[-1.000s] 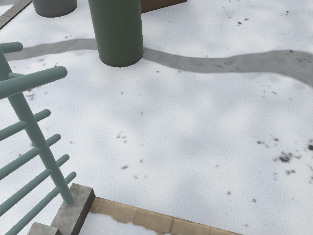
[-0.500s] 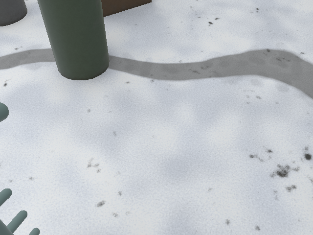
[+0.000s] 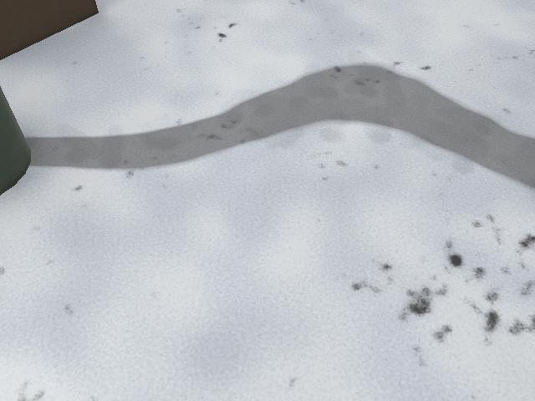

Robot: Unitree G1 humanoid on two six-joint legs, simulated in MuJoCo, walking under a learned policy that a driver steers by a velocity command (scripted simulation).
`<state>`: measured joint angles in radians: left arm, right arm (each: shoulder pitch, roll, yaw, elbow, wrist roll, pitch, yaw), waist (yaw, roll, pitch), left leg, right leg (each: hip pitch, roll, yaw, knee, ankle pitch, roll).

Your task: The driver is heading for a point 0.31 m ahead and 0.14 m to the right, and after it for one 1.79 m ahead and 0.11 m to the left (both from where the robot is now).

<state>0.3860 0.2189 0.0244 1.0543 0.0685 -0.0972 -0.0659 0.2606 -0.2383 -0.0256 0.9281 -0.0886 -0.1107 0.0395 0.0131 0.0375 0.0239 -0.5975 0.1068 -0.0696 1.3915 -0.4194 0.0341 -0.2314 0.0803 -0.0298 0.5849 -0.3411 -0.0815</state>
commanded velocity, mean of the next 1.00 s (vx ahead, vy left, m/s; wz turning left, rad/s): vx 0.28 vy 0.00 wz -0.34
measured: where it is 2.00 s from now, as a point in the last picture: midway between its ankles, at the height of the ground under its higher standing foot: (296, 276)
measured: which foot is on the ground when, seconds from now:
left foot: up 0.00-0.20, down 0.22-0.66, up 0.68-1.00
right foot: down 0.00-0.24, up 0.26-0.64, down 0.66-1.00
